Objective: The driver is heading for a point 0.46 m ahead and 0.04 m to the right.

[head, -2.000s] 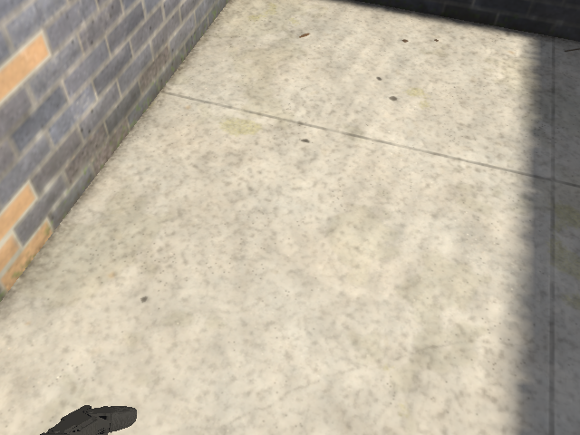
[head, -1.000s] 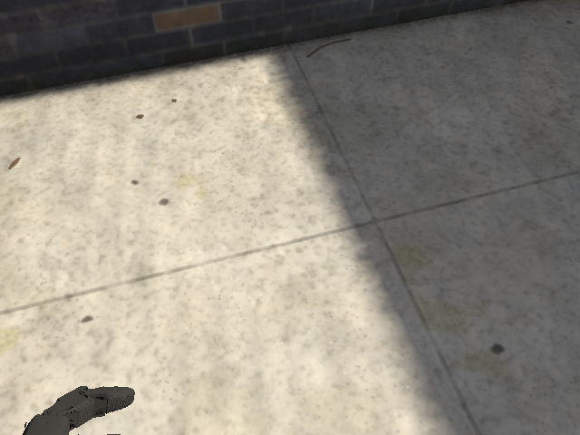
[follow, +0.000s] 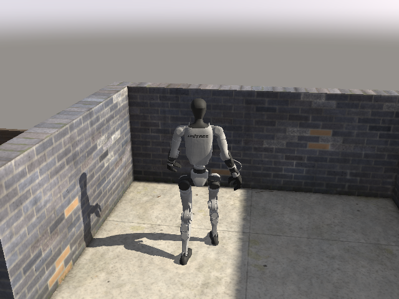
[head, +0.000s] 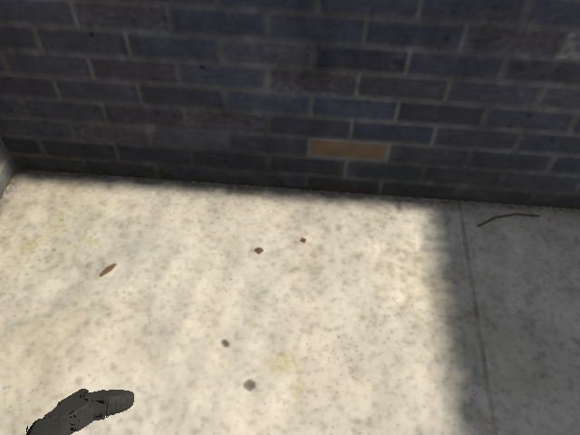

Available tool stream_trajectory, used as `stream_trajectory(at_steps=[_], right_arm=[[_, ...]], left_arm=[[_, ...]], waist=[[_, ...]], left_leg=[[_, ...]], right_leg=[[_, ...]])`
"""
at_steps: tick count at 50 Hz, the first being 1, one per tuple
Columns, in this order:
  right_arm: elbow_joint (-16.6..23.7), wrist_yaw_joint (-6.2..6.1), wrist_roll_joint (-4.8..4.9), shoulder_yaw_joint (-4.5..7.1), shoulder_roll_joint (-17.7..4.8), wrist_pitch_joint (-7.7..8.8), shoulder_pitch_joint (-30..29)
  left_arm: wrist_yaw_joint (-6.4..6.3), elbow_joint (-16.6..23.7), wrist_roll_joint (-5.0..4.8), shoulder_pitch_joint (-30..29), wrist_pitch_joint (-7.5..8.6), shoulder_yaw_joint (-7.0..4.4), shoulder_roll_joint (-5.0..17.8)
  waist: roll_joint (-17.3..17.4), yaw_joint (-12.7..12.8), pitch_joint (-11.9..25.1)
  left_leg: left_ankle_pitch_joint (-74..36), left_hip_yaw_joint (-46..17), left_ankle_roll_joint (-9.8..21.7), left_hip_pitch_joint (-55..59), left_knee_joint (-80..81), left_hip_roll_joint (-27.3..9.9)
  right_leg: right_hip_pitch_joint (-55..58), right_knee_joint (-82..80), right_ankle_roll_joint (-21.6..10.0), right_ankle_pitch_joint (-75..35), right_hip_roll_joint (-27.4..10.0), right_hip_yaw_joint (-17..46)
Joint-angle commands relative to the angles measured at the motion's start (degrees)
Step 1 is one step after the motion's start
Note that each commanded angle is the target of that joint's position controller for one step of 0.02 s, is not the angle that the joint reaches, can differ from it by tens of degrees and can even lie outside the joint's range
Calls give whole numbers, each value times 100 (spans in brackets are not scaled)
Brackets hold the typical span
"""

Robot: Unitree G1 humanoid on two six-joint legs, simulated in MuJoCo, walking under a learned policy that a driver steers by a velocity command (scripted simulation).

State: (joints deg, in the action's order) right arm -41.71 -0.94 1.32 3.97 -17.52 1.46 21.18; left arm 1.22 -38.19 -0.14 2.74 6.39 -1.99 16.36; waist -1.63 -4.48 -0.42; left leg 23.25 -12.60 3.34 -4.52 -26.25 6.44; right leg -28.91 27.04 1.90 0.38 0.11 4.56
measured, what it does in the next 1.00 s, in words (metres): walks ahead: right foot, then left foot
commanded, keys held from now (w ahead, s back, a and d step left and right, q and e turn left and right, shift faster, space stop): w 0.42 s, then no key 0.58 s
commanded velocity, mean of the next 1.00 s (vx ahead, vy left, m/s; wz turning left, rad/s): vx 0.32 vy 0.00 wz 0.11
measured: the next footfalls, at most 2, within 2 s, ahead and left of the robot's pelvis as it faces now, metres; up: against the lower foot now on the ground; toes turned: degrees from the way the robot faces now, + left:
right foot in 0.02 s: +0.18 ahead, -0.13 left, +0.00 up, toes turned +4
left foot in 0.50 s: +0.43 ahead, +0.15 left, +0.00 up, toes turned +6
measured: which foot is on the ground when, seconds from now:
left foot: down 0.00-0.04, up 0.06-0.48, down 0.50-1.00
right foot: up 0.00-0.00, down 0.02-0.52, up 0.54-0.86, down 0.88-1.00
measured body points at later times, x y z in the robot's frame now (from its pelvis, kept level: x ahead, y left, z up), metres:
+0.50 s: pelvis +0.27 +0.01 +0.00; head +0.30 +0.02 +0.45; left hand +0.22 +0.30 -0.13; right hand +0.54 -0.18 -0.06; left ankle +0.39 +0.14 -0.73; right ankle +0.14 -0.13 -0.73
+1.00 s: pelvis +0.39 +0.03 +0.01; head +0.40 +0.02 +0.46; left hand +0.50 +0.31 -0.10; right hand +0.53 -0.20 -0.13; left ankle +0.39 +0.14 -0.73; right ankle +0.43 -0.10 -0.73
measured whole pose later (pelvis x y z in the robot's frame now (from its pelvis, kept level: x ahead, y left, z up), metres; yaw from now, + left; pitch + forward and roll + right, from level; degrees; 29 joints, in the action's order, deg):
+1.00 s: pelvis +0.39 +0.03 +0.01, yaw +5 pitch +0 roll +1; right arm -49.6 -0.4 -1.6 0.6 -13.7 0.8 9.5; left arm -1.6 -47.9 1.0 9.0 -0.2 -1.2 14.8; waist 0.5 -0.6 -1.0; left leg 13.8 2.0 1.2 -13.1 -27.4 1.9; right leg -16.5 30.5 1.6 13.7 -2.5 1.7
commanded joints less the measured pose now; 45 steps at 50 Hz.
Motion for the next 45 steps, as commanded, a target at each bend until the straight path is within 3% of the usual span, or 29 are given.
stream_trajectory(at_steps=[1,2,3,4,5,6,7,8,10,12,15,19,22,23,24,25,26,27,28,29,31,32,34,37,41,43,44,45], right_arm=[[364,8,-74,67,-405,62,-152],[421,13,-57,-55,-37,108,532],[402,13,56,-83,-158,153,862],[368,18,86,35,-677,163,383],[486,21,34,64,-781,156,-235],[591,30,-47,55,-717,171,-597],[622,51,-87,67,-636,185,-694],[607,77,-70,50,-522,188,-621],[567,107,-65,-1,-322,181,-542],[669,115,-111,-65,-199,197,-850],[755,162,-108,-139,-72,259,-1365],[900,237,-35,-139,-109,309,-2007],[1021,303,-35,-99,-204,346,-2234],[988,313,-70,-62,-276,364,-2083],[856,304,-131,7,-385,382,-1639],[657,270,-202,106,-603,391,-1003],[531,203,-317,195,-1014,378,-189],[489,196,-313,222,-1292,291,-53],[440,211,-207,156,-876,206,144],[447,210,-167,80,-710,189,-269],[443,222,-164,-33,-375,199,-1005],[408,233,-219,-55,-309,218,-1223],[325,240,-287,-42,-320,252,-1524],[139,187,-275,-12,-431,223,-1615],[-76,137,-245,-55,-457,102,-1679],[-236,136,-202,-149,-268,96,-1561],[-351,141,-258,-208,-140,111,-1346],[-410,139,-304,-204,-127,124,-933]], left_arm=[[-48,129,108,1074,167,-395,1003],[-72,28,214,1768,145,-507,1462],[-1,-261,46,2193,65,-556,1441],[1,-167,-52,1921,50,-424,968],[-18,-127,-10,1616,2,-354,768],[-17,-131,47,1387,-26,-301,670],[-26,-159,77,1248,-27,-253,556],[-30,-182,94,1188,-20,-225,503],[-26,-271,27,1230,5,-228,523],[-42,-367,-15,1304,7,-280,725],[-62,-498,-54,1427,-48,-311,883],[-61,-748,-122,1847,-132,-313,979],[-85,-897,-134,1963,-238,-322,1032],[-108,-927,-119,1932,-286,-329,1063],[-135,-920,-122,1823,-323,-329,1091],[-154,-895,-103,1824,-321,-286,992],[-174,-700,63,1757,-279,-165,710],[-119,-779,116,2729,-221,54,105],[-111,-965,-5,2614,-208,-94,700],[-110,-808,-134,2064,-224,-165,907],[-192,-738,-22,1583,-333,-157,759],[-217,-759,-2,1667,-429,-152,648],[-300,-862,-2,1882,-562,-111,439],[-356,-844,66,1630,-645,-66,339],[-360,-739,75,1175,-751,-109,502],[-345,-688,174,1005,-725,-111,520],[-365,-605,201,926,-699,-126,673],[-395,-543,148,662,-690,-206,1110]], waist=[[675,830,955],[-485,760,1814],[-1763,757,1988],[-929,906,1148],[-460,932,557],[-223,851,153],[-262,711,-3],[-391,591,-32],[-472,512,29],[-362,558,-40],[-269,725,-80],[-265,959,-180],[-312,900,-281],[-341,769,-172],[-334,479,117],[-240,185,588],[310,-95,1430],[1787,224,2290],[1203,-50,2554],[979,16,1683],[504,335,874],[627,558,768],[826,790,717],[872,745,810],[759,647,531],[582,676,267],[308,619,176],[-390,213,84]], left_leg=[[-2361,-663,372,-622,-1149,-990],[-876,3,-26,-2169,-3026,-263],[1035,310,-209,-3506,-4312,-124],[692,117,-214,-3984,-4753,-433],[237,331,-209,-4025,-4769,-637],[-55,460,-201,-3930,-4496,-783],[-300,488,-193,-3747,-4154,-964],[-436,562,-197,-3483,-3922,-1065],[-551,749,-247,-3320,-3498,-1135],[-897,869,-326,-3406,-2848,-1209],[-1823,1017,-374,-3161,-1723,-1180],[-2457,1175,-375,-2769,-820,-982],[-2119,1173,-186,-2690,-399,-878],[-2048,1217,-104,-2408,-230,-788],[-2262,1352,15,-1711,26,-622],[-2908,1379,174,-653,168,-626],[-4880,417,529,995,-270,-1637],[-5938,-1522,1644,2799,-355,-3162],[-5380,-1805,1619,2480,-85,-2994],[-5355,-1024,1400,1838,41,-2714],[-5268,-277,1149,467,394,-2248],[-5180,-15,1075,-180,601,-2101],[-5250,407,1065,-922,816,-1909],[-4696,649,1034,-1185,914,-1813],[-2014,501,880,-1513,1062,-1743],[-643,504,531,-1737,960,-1468],[-211,577,261,-1823,764,-1246],[-53,930,4,-1841,541,-789]], right_leg=[[2356,-69,-564,205,-531,257],[4393,-98,-1353,765,-1732,2148],[4901,-845,-1895,2431,-2391,4215],[4290,-1091,-1682,3335,-2184,3896],[3593,-1111,-1460,2998,-1933,3020],[2925,-1233,-1404,2318,-1682,2403],[2529,-1348,-1370,1767,-1488,1983],[2267,-1463,-1336,1375,-1335,1683],[2111,-1627,-1429,789,-1240,1283],[2077,-1786,-1526,323,-1272,992],[2059,-1858,-1425,-33,-1139,478],[2243,-1755,-1297,-124,-1173,241],[2706,-1425,-1151,-653,-1360,295],[2849,-1113,-1041,-1281,-1329,236],[2855,-545,-886,-2206,-1163,64],[2604,275,-684,-2599,-876,-131],[1596,1720,-388,-1091,-534,-340],[-313,3771,34,3426,257,-422],[-483,4379,51,3834,144,281],[-841,4494,48,3572,-96,158],[-616,3853,131,2916,-462,-35],[-53,3500,164,2657,-590,-1],[697,2827,252,2429,-510,-178],[1270,1721,256,1740,-444,-251],[1779,772,97,1031,-384,-297],[2159,-16,-80,712,-393,-238],[2322,-349,-202,179,-712,106],[2095,-284,-451,188,-962,353]])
